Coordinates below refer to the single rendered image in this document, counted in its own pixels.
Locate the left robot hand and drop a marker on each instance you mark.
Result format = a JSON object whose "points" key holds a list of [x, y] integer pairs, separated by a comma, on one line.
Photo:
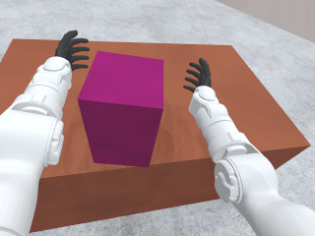
{"points": [[65, 49]]}

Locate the left robot forearm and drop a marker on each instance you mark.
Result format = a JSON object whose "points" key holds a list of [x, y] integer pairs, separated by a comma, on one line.
{"points": [[47, 92]]}

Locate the carton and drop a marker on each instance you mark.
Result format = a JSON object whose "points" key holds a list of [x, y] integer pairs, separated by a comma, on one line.
{"points": [[121, 104]]}

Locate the robot left upper arm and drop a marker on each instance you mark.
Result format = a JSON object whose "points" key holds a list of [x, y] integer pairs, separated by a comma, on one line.
{"points": [[28, 143]]}

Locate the pedestal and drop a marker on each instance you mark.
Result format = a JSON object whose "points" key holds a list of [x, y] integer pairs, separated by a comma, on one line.
{"points": [[181, 172]]}

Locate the right robot hand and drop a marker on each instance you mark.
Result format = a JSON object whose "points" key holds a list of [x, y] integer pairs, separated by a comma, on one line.
{"points": [[204, 78]]}

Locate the robot right upper arm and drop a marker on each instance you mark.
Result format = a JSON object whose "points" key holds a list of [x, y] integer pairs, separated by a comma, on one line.
{"points": [[249, 182]]}

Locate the right robot forearm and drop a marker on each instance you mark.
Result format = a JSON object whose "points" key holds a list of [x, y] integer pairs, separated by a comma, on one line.
{"points": [[218, 129]]}

